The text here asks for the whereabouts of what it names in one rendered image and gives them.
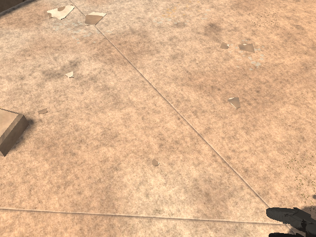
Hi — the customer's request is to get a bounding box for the robot right hand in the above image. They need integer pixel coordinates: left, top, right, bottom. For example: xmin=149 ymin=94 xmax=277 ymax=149
xmin=266 ymin=207 xmax=316 ymax=237

